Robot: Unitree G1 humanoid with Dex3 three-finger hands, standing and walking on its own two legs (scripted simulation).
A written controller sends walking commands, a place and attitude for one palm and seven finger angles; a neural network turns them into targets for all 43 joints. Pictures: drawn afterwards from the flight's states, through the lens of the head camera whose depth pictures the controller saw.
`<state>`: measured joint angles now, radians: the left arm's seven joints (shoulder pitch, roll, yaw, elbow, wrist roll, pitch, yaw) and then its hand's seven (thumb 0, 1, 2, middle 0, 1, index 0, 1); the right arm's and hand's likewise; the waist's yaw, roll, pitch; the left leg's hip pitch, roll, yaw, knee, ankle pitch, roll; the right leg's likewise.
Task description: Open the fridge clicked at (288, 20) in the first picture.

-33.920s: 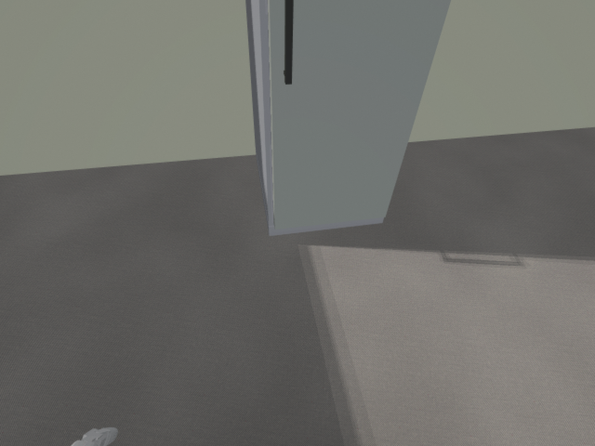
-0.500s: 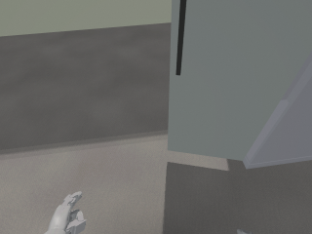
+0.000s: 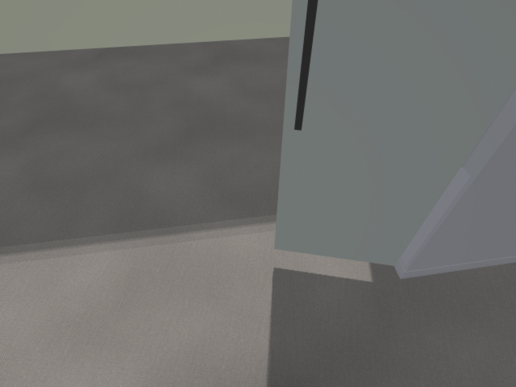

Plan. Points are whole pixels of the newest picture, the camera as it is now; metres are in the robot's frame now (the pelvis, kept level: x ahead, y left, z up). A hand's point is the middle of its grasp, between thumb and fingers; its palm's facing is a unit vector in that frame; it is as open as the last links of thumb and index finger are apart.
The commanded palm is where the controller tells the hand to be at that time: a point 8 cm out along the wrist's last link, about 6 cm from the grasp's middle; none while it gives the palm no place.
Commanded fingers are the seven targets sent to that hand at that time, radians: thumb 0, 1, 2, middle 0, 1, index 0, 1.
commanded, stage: let the arm hang, fingers relaxed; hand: left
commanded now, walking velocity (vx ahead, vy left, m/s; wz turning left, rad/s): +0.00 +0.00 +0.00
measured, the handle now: (307, 50) +0.73 -0.06 +0.18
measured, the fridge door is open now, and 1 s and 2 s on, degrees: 72 72 72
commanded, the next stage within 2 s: look to check the result in 0.40 s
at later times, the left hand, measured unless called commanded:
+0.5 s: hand out of the picture -0.02 +0.17 -0.18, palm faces +0.02 -0.99 -0.16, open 7.4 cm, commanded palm none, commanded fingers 0.00 0.90 0.90 -0.20 -0.30 -0.20 -0.30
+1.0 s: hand out of the picture +0.00 +0.17 -0.18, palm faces +0.00 -0.99 -0.17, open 7.3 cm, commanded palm none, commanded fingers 0.00 0.90 0.90 -0.20 -0.30 -0.20 -0.30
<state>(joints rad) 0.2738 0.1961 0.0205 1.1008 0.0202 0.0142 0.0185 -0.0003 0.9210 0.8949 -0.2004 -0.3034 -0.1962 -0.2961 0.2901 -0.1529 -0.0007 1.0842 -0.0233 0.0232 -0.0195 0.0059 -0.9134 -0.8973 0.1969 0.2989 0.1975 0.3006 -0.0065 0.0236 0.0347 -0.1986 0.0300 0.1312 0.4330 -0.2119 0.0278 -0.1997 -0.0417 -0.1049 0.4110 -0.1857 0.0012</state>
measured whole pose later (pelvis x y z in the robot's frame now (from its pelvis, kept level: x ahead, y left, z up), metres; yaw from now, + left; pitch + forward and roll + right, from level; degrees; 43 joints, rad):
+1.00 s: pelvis +0.01 +0.01 +0.00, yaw -1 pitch -1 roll +0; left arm 0.28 0.12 0.02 1.15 0.02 -0.01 0.03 0.00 0.92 0.89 -0.20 -0.30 -0.20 -0.30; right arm 0.30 -0.11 -0.01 1.14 -0.02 0.01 -0.03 0.00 -0.91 -0.90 0.20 0.30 0.20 0.30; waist -0.01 0.00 0.05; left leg -0.17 0.02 0.16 0.41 -0.22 0.03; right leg -0.20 -0.05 -0.08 0.41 -0.20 0.01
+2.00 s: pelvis +0.03 +0.00 +0.00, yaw -1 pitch -1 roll +0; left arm 0.27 0.13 0.01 1.16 0.02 -0.01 0.03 0.00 0.92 0.89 -0.20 -0.30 -0.20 -0.30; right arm 0.28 -0.11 0.00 1.16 -0.02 0.00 -0.04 0.00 -0.91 -0.90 0.20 0.30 0.20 0.30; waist -0.01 -0.01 0.05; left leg -0.13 0.03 0.15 0.38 -0.24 0.02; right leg -0.14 -0.04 -0.09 0.38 -0.21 0.01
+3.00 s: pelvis +0.03 +0.00 +0.00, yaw -1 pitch -1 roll +0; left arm 0.27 0.13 0.01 1.16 0.02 -0.01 0.03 0.00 0.92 0.89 -0.20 -0.30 -0.20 -0.30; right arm 0.28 -0.11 0.00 1.15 -0.02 0.00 -0.04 0.00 -0.91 -0.90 0.20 0.30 0.20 0.30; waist -0.01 -0.01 0.05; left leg -0.12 0.03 0.15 0.37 -0.23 0.02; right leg -0.13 -0.03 -0.09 0.37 -0.21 0.00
